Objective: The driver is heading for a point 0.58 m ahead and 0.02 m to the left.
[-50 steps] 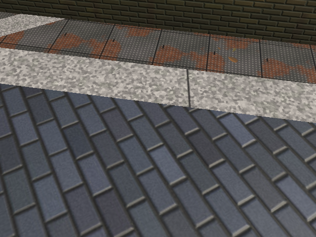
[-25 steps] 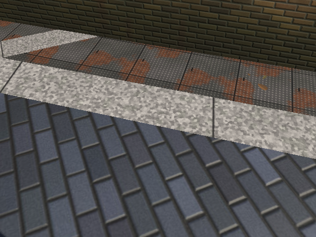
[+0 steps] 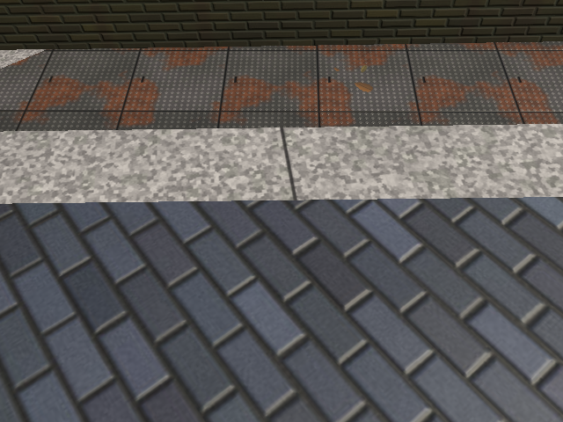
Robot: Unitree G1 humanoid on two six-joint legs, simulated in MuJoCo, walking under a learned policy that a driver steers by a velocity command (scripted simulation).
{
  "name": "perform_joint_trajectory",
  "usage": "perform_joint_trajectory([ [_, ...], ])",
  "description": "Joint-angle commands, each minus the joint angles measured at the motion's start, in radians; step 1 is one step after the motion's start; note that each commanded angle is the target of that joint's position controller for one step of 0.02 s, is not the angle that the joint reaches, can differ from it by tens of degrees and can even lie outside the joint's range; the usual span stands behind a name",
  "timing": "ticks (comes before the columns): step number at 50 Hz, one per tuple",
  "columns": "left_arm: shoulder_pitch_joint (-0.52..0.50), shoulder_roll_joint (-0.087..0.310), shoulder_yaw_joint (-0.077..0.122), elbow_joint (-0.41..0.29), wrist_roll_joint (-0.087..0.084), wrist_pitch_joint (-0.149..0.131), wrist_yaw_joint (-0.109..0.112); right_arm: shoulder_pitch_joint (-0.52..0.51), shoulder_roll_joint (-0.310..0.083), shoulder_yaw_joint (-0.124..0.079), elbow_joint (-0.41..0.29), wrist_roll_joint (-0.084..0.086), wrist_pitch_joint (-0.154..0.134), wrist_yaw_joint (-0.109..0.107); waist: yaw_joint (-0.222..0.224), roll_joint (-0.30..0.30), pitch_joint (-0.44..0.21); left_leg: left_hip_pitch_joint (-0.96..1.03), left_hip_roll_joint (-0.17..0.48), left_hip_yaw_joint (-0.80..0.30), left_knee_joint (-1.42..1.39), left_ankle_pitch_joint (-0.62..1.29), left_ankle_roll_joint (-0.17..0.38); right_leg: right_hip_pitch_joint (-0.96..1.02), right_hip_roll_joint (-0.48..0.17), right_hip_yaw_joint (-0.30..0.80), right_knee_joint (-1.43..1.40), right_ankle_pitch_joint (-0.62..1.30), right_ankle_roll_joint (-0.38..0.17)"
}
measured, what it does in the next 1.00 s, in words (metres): steps on the spot: left foot, then right foot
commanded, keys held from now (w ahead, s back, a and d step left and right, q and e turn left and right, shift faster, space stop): e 0.14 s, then no key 0.86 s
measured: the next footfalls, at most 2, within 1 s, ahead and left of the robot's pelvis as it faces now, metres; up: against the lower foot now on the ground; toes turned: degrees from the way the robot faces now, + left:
left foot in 0.12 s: +0.05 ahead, +0.12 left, +0.00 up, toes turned -10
right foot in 0.50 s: -0.02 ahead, -0.08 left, +0.00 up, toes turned -7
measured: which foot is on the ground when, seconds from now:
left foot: up 0.00-0.10, down 0.12-1.00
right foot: down 0.00-0.12, up 0.14-0.48, down 0.50-1.00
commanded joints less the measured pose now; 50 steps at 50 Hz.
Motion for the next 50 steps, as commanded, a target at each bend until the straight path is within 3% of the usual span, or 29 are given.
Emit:
perform_joint_trajectory([
  [1, 0.006, 0.163, 0.041, -0.048, 0.005, 0.002, -0.007, 0.036, -0.094, -0.016, -0.063, 0.003, -0.012, -0.007, -0.007, -0.138, -0.13, 0.026, -0.025, 0.007, -0.098, 0.014, 0.003, 0.119, -0.242, 0.317, -0.115, 0.104, -0.138],
  [3, -0.04, 0.166, 0.044, -0.059, 0.004, 0.008, -0.015, 0.084, -0.095, -0.016, -0.061, 0.007, -0.019, -0.011, -0.033, -0.144, -0.125, 0.125, -0.04, 0.011, -0.221, 0.045, 0.019, 0.061, -0.22, 0.339, -0.109, 0.069, -0.107],
  [5, -0.083, 0.152, 0.041, -0.074, -0.009, 0.012, -0.016, 0.159, -0.109, -0.021, -0.048, 0.0, -0.029, -0.022, -0.079, -0.105, -0.108, 0.291, -0.012, -0.005, -0.476, 0.159, 0.043, -0.058, -0.152, 0.314, -0.066, -0.107, -0.029],
  [6, -0.041, 0.096, 0.027, -0.082, -0.014, 0.007, -0.013, 0.149, -0.193, -0.038, -0.06, -0.015, -0.032, -0.032, -0.046, 0.073, -0.107, 0.35, 0.188, -0.218, -0.616, 0.044, 0.091, -0.159, -0.053, 0.201, 0.095, -0.328, 0.029],
  [7, -0.005, 0.085, 0.029, -0.082, -0.014, 0.002, -0.003, 0.048, -0.268, -0.047, -0.113, -0.021, -0.029, -0.031, -0.022, 0.222, -0.089, 0.291, 0.406, -0.467, -0.682, 0.004, 0.188, -0.27, 0.09, -0.025, 0.352, -0.426, 0.06],
  [8, -0.023, 0.154, 0.04, -0.071, 0.018, 0.0, -0.001, 0.043, -0.228, -0.041, -0.109, -0.035, -0.026, -0.022, -0.018, 0.13, -0.067, 0.162, 0.428, -0.431, -0.642, 0.132, 0.254, -0.215, -0.002, -0.026, 0.526, -0.409, 0.068],
  [9, -0.006, 0.15, 0.043, -0.056, 0.016, -0.001, -0.006, 0.005, -0.158, -0.023, -0.118, -0.026, -0.028, -0.014, 0.011, 0.084, -0.051, 0.12, 0.364, -0.341, -0.615, 0.229, 0.249, -0.175, -0.011, -0.019, 0.606, -0.357, 0.066],
  [10, 0.02, 0.134, 0.04, -0.038, 0.018, 0.003, -0.012, -0.026, -0.126, -0.014, -0.124, -0.02, -0.031, -0.008, 0.028, 0.081, -0.038, 0.115, 0.296, -0.238, -0.59, 0.302, 0.225, -0.168, -0.014, -0.029, 0.667, -0.307, 0.072],
  [11, 0.039, 0.126, 0.038, -0.027, 0.018, 0.009, -0.019, -0.033, -0.12, -0.012, -0.13, -0.018, -0.033, -0.007, 0.033, 0.118, -0.052, 0.152, 0.251, -0.177, -0.571, 0.359, 0.209, -0.178, -0.012, -0.043, 0.71, -0.278, 0.08],
  [13, 0.025, 0.115, 0.029, -0.022, 0.013, 0.017, -0.028, 0.026, -0.121, -0.011, -0.116, -0.018, -0.036, -0.004, -0.001, 0.139, -0.06, 0.226, 0.23, -0.122, -0.529, 0.531, 0.218, -0.203, -0.011, -0.061, 0.694, -0.285, 0.1],
  [16, -0.037, 0.088, 0.009, -0.033, 0.004, 0.023, -0.026, 0.116, -0.138, -0.016, -0.078, -0.017, -0.04, -0.002, -0.047, 0.142, -0.078, 0.344, 0.251, -0.125, -0.493, 0.624, 0.236, -0.204, -0.027, -0.066, 0.545, -0.309, 0.116],
  [19, -0.056, 0.064, -0.011, -0.027, -0.005, 0.026, -0.019, 0.123, -0.15, -0.016, -0.061, -0.02, -0.039, 0.005, -0.059, 0.173, -0.094, 0.334, 0.25, -0.109, -0.472, 0.631, 0.232, -0.075, -0.051, -0.117, 0.339, -0.356, 0.103],
  [22, -0.046, 0.065, -0.021, -0.01, -0.018, 0.021, -0.004, 0.136, -0.168, -0.021, -0.035, -0.024, -0.029, 0.014, -0.058, 0.198, -0.096, 0.314, 0.25, -0.119, -0.437, 0.715, 0.227, 0.043, -0.055, -0.173, 0.13, -0.306, 0.074],
  [24, 0.008, 0.054, -0.03, 0.022, -0.011, 0.004, 0.007, 0.13, -0.163, -0.019, -0.017, -0.014, -0.024, 0.015, -0.013, 0.145, -0.098, 0.252, 0.232, -0.1, -0.391, 0.711, 0.164, 0.205, -0.084, -0.164, -0.171, -0.021, 0.05],
  [25, 0.009, 0.094, -0.026, 0.026, 0.004, -0.011, 0.016, 0.147, -0.136, -0.012, -0.018, -0.01, -0.031, 0.016, -0.027, 0.084, -0.134, 0.172, 0.212, -0.086, -0.369, 0.593, 0.108, 0.332, -0.172, -0.056, -0.207, 0.052, 0.033],
  [26, -0.018, 0.178, -0.015, 0.021, 0.016, -0.021, 0.021, 0.169, -0.085, 0.001, -0.038, 0.0, -0.039, 0.021, -0.074, -0.099, -0.139, 0.068, 0.115, 0.004, -0.331, 0.341, 0.062, 0.372, -0.339, 0.123, -0.154, 0.274, -0.024],
  [27, -0.06, 0.118, -0.035, 0.033, 0.002, -0.028, 0.013, 0.149, -0.07, 0.011, -0.01, 0.001, -0.028, 0.011, -0.059, -0.113, -0.109, 0.176, 0.097, 0.032, -0.409, 0.149, 0.049, 0.227, -0.379, 0.098, -0.122, 0.333, -0.082],
  [28, -0.095, 0.079, -0.048, 0.03, 0.002, -0.034, 0.008, 0.142, -0.082, 0.009, 0.005, -0.007, -0.022, 0.006, -0.069, -0.108, -0.085, 0.219, 0.098, 0.022, -0.441, 0.197, 0.046, 0.199, -0.334, 0.073, -0.127, 0.242, -0.066],
  [30, -0.083, 0.081, -0.053, 0.054, 0.004, -0.038, 0.014, 0.116, -0.114, 0.0, 0.029, -0.008, -0.022, 0.012, -0.046, -0.115, -0.046, 0.25, 0.102, 0.008, -0.46, 0.319, 0.044, 0.171, -0.254, 0.031, -0.147, 0.125, -0.018],
  [32, -0.043, 0.085, -0.055, 0.091, -0.006, -0.044, 0.021, 0.143, -0.104, 0.003, 0.059, -0.009, -0.025, 0.017, -0.047, -0.098, -0.049, 0.273, 0.119, 0.002, -0.474, 0.373, 0.042, 0.18, -0.231, 0.007, -0.146, 0.138, -0.005],
  [35, -0.033, 0.071, -0.061, 0.121, -0.008, -0.047, 0.022, 0.157, -0.085, 0.01, 0.105, -0.009, -0.026, 0.013, -0.046, -0.041, -0.036, 0.274, 0.123, 0.001, -0.489, 0.367, 0.037, 0.178, -0.223, -0.001, -0.147, 0.104, -0.006],
  [39, -0.031, 0.066, -0.066, 0.153, -0.006, -0.049, 0.023, 0.156, -0.077, 0.014, 0.147, -0.009, -0.023, 0.009, -0.047, -0.016, -0.019, 0.28, 0.128, 0.0, -0.492, 0.36, 0.035, 0.15, -0.216, -0.003, -0.157, 0.062, -0.007],
  [50, 0.018, 0.042, -0.082, 0.223, -0.006, -0.056, 0.027, 0.17, -0.057, 0.025, 0.227, -0.007, -0.022, 0.002, -0.047, 0.0, -0.025, 0.288, 0.137, -0.001, -0.481, 0.365, 0.038, 0.143, -0.203, -0.019, -0.15, 0.079, -0.006],
])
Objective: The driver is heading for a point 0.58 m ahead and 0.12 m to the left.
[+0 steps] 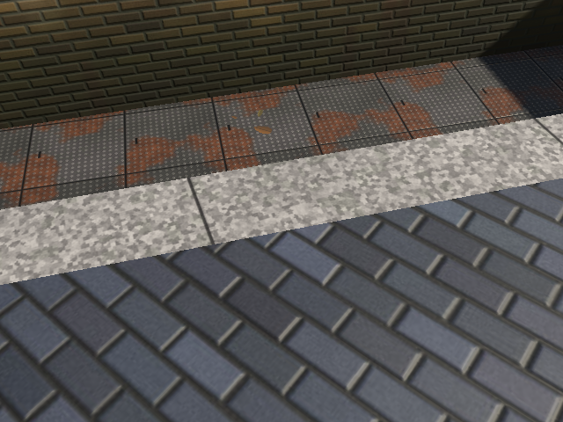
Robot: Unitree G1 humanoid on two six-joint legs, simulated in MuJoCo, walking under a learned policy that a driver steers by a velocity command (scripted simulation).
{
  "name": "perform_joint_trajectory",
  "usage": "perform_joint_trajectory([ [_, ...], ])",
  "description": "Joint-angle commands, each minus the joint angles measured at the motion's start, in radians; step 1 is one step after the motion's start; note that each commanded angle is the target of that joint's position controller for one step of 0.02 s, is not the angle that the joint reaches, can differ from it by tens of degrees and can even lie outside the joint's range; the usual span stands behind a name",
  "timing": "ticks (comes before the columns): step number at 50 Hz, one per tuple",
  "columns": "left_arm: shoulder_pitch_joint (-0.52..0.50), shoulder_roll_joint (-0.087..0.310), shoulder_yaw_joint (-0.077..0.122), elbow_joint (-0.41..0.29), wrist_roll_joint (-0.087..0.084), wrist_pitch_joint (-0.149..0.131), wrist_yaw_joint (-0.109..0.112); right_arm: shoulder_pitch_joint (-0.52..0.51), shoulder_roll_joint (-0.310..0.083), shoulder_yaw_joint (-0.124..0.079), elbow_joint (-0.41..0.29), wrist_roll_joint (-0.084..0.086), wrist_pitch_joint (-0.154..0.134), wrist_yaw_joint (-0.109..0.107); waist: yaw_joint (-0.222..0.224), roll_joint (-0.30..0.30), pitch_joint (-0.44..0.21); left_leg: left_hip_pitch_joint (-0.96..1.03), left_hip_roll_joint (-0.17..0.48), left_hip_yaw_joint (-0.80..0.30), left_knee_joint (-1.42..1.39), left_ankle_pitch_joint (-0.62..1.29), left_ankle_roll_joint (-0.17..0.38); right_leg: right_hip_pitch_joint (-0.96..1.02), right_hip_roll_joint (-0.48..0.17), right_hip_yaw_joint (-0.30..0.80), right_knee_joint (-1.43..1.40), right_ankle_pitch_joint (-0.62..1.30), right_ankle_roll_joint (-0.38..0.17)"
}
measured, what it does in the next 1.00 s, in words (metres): walks ahead: left foot, then right foot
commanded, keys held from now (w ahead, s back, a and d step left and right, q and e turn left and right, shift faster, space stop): no key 0.06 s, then w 0.86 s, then no key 0.08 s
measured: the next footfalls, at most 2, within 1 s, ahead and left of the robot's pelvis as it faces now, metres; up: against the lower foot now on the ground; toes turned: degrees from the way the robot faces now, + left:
left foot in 0.38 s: +0.12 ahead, +0.13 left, +0.00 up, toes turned +3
right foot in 0.86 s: +0.47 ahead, +0.01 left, +0.00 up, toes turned -4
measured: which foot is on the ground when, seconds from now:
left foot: down 0.00-0.14, up 0.16-0.36, down 0.38-0.88, up 0.90-1.00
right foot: down 0.00-0.38, up 0.40-0.84, down 0.86-1.00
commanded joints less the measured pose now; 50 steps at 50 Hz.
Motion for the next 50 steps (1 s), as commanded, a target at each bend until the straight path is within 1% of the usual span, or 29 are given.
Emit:
perform_joint_trajectory([
  [1, 0.029, 0.102, 0.012, -0.012, 0.0, -0.008, 0.004, 0.034, -0.087, -0.011, -0.005, 0.001, -0.006, -0.004, -0.001, -0.015, 0.012, 0.031, 0.077, -0.07, -0.023, 0.132, 0.032, -0.079, -0.142, 0.116, -0.069, 0.187, -0.013],
  [3, 0.04, 0.096, 0.01, -0.003, 0.001, -0.009, 0.005, 0.038, -0.082, -0.009, 0.005, 0.001, -0.005, -0.006, 0.0, -0.015, 0.014, 0.029, 0.077, -0.07, -0.02, 0.132, 0.032, -0.08, -0.141, 0.114, -0.066, 0.19, -0.013],
  [4, 0.055, 0.095, 0.01, 0.003, 0.001, -0.007, 0.005, 0.047, -0.076, -0.007, 0.011, -0.001, -0.004, -0.005, 0.003, -0.021, -0.006, 0.031, 0.064, -0.059, -0.014, 0.062, 0.034, -0.073, -0.134, 0.116, -0.08, 0.085, -0.018],
  [6, 0.084, 0.14, 0.03, 0.009, 0.002, 0.004, 0.005, 0.037, -0.08, -0.013, 0.003, -0.01, -0.001, -0.002, 0.018, -0.077, 0.023, -0.048, -0.002, 0.001, 0.09, -0.179, 0.048, -0.093, -0.133, 0.167, -0.108, -0.281, -0.063],
  [8, 0.151, 0.172, 0.051, 0.018, 0.008, 0.016, 0.0, -0.018, -0.066, -0.013, -0.032, -0.028, 0.0, 0.011, 0.054, -0.138, 0.121, -0.24, -0.043, 0.056, 0.235, -0.296, 0.059, -0.103, -0.233, 0.32, -0.189, -0.583, -0.141],
  [9, 0.175, 0.17, 0.056, 0.022, 0.011, 0.015, -0.001, -0.04, -0.05, -0.01, -0.05, -0.033, -0.006, 0.017, 0.064, -0.155, 0.16, -0.307, -0.027, 0.06, 0.308, -0.28, 0.068, -0.109, -0.292, 0.391, -0.223, -0.62, -0.179],
  [11, 0.204, 0.153, 0.059, 0.024, 0.023, 0.0, -0.005, -0.084, -0.058, -0.015, -0.089, -0.027, -0.027, 0.026, 0.074, -0.139, 0.177, -0.419, 0.017, 0.018, 0.431, -0.29, 0.081, -0.062, -0.351, 0.451, -0.25, -0.514, -0.223],
  [14, 0.178, 0.151, 0.068, 0.011, 0.019, -0.028, -0.008, -0.089, -0.073, -0.026, -0.119, -0.014, -0.063, 0.043, 0.045, -0.108, 0.128, -0.408, 0.035, 0.018, 0.371, -0.248, 0.086, 0.006, -0.319, 0.344, -0.21, -0.291, -0.201],
  [16, 0.14, 0.151, 0.071, -0.003, 0.011, -0.039, -0.011, -0.037, -0.061, -0.031, -0.115, -0.005, -0.072, 0.047, 0.004, -0.117, 0.098, -0.23, 0.008, 0.057, 0.244, -0.159, 0.09, -0.083, -0.274, 0.25, -0.165, -0.192, -0.168],
  [18, 0.099, 0.136, 0.068, -0.019, 0.005, -0.044, -0.015, 0.158, -0.053, -0.043, -0.047, -0.001, -0.073, 0.039, -0.085, -0.057, 0.059, 0.133, -0.06, 0.104, 0.088, -0.062, 0.086, -0.299, -0.197, 0.15, -0.014, -0.135, -0.123],
  [19, 0.085, 0.093, 0.054, -0.037, 0.012, -0.056, -0.022, 0.275, -0.11, -0.062, -0.019, -0.012, -0.08, 0.027, -0.133, 0.083, 0.017, 0.291, 0.057, -0.069, -0.013, -0.175, 0.1, -0.415, -0.116, 0.049, 0.219, -0.104, -0.085],
  [20, 0.071, 0.017, 0.033, -0.087, 0.01, -0.066, -0.031, 0.412, -0.224, -0.086, -0.003, -0.013, -0.082, 0.022, -0.157, 0.331, -0.057, 0.386, 0.331, -0.533, -0.217, -0.499, 0.181, -0.589, 0.011, -0.088, 0.55, -0.279, -0.037],
  [21, 0.057, 0.106, 0.056, -0.094, 0.035, -0.061, -0.037, 0.372, -0.186, -0.077, 0.012, -0.009, -0.068, 0.023, -0.1, 0.209, 0.023, 0.267, 0.376, -0.655, -0.25, -0.588, 0.228, -0.643, -0.027, -0.021, 0.73, -0.306, -0.051],
  [22, 0.038, 0.1, 0.057, -0.093, 0.036, -0.062, -0.048, 0.251, -0.139, -0.063, -0.033, -0.009, -0.071, 0.028, -0.043, 0.084, 0.111, 0.171, 0.346, -0.565, -0.241, -0.553, 0.223, -0.668, -0.088, 0.005, 0.793, -0.198, -0.063],
  [24, 0.055, 0.057, 0.049, -0.077, 0.027, -0.069, -0.064, 0.145, -0.1, -0.05, -0.074, -0.006, -0.092, 0.034, 0.011, 0.026, 0.114, 0.092, 0.256, -0.366, -0.251, -0.258, 0.193, -0.6, -0.14, 0.002, 0.763, -0.041, -0.046],
  [26, 0.062, 0.064, 0.053, -0.072, 0.034, -0.058, -0.07, 0.177, -0.069, -0.037, -0.056, -0.006, -0.108, 0.029, 0.022, 0.042, 0.076, 0.115, 0.202, -0.232, -0.235, 0.019, 0.174, -0.571, -0.143, -0.034, 0.746, 0.014, -0.021],
  [29, -0.009, 0.058, 0.056, -0.101, 0.028, -0.04, -0.07, 0.272, -0.062, -0.027, -0.018, -0.001, -0.116, 0.025, 0.015, 0.059, 0.062, 0.167, 0.177, -0.129, -0.199, 0.346, 0.17, -0.626, -0.132, -0.082, 0.725, 0.045, 0.002],
  [34, -0.24, 0.025, 0.038, -0.194, 0.018, -0.035, -0.072, 0.31, -0.045, -0.013, -0.006, -0.004, -0.115, 0.017, -0.02, 0.066, 0.11, 0.132, 0.14, -0.051, -0.212, 0.527, 0.165, -0.614, -0.096, -0.153, 0.469, 0.135, 0.019],
  [37, -0.307, 0.02, 0.029, -0.227, 0.01, -0.038, -0.068, 0.33, -0.059, -0.013, 0.006, -0.007, -0.118, 0.01, -0.029, 0.082, 0.114, 0.151, 0.154, -0.031, -0.208, 0.637, 0.165, -0.519, -0.062, -0.188, 0.307, 0.168, -0.01],
  [39, -0.27, 0.044, 0.037, -0.23, 0.009, -0.042, -0.058, 0.308, -0.074, -0.016, 0.007, -0.008, -0.121, 0.007, 0.004, 0.089, 0.084, 0.193, 0.174, -0.017, -0.143, 0.838, 0.158, -0.428, -0.033, -0.193, 0.258, 0.148, -0.05],
  [41, -0.102, 0.086, 0.057, -0.185, 0.009, -0.052, -0.044, 0.274, -0.097, -0.023, 0.001, -0.011, -0.119, 0.003, 0.081, 0.101, -0.012, 0.239, 0.182, -0.004, 0.056, 1.047, 0.147, -0.261, 0.011, -0.183, 0.237, 0.09, -0.092],
  [42, 0.049, 0.105, 0.072, -0.137, 0.009, -0.06, -0.036, 0.251, -0.108, -0.027, -0.004, -0.008, -0.113, 0.004, 0.144, 0.096, -0.086, 0.215, 0.173, 0.004, 0.229, 1.012, 0.143, -0.104, 0.016, -0.172, 0.174, 0.111, -0.113],
  [43, 0.197, 0.146, 0.09, -0.098, 0.026, -0.066, -0.026, 0.238, -0.101, -0.025, -0.017, -0.001, -0.111, 0.009, 0.205, 0.062, -0.161, 0.065, 0.142, 0.019, 0.46, 0.777, 0.137, 0.117, -0.079, -0.073, 0.132, 0.067, -0.146],
  [44, 0.297, 0.24, 0.114, -0.089, 0.049, -0.067, -0.022, 0.294, -0.009, -0.009, -0.047, 0.011, -0.109, 0.02, 0.174, -0.112, -0.277, -0.199, 0.016, 0.067, 0.831, 0.135, 0.115, 0.345, -0.368, 0.323, 0.1, -0.07, -0.233],
  [45, 0.239, 0.231, 0.117, -0.091, 0.025, -0.054, -0.036, 0.342, -0.033, -0.026, -0.039, 0.017, -0.104, 0.028, 0.126, -0.162, -0.314, -0.431, -0.107, -0.033, 1.062, -0.308, 0.112, 0.391, -0.474, 0.713, -0.068, -0.17, -0.342],
  [46, 0.109, 0.181, 0.106, -0.111, 0.001, -0.055, -0.041, 0.237, -0.076, -0.037, -0.07, 0.0, -0.1, 0.025, 0.08, -0.068, -0.134, -0.515, -0.021, -0.072, 1.054, -0.208, 0.129, 0.242, -0.433, 0.569, -0.115, -0.272, -0.299],
  [47, 0.028, 0.109, 0.087, -0.129, -0.002, -0.064, -0.044, 0.164, -0.073, -0.039, -0.09, -0.005, -0.106, 0.028, 0.06, -0.02, -0.016, -0.497, 0.01, -0.06, 1.0, -0.133, 0.125, 0.076, -0.401, 0.433, -0.149, -0.113, -0.273],
  [48, 0.005, 0.065, 0.073, -0.123, 0.005, -0.077, -0.044, 0.156, -0.048, -0.039, -0.087, -0.006, -0.102, 0.026, 0.02, 0.023, 0.037, -0.432, 0.036, -0.056, 0.945, -0.109, 0.117, -0.036, -0.362, 0.318, -0.159, 0.132, -0.241],
  [50, 0.048, 0.018, 0.053, -0.087, 0.007, -0.099, -0.035, 0.203, -0.002, -0.034, -0.072, -0.026, -0.074, 0.027, -0.03, 0.004, 0.025, -0.302, 0.05, -0.049, 0.862, -0.127, 0.086, -0.14, -0.306, 0.136, -0.135, 0.53, -0.2],
])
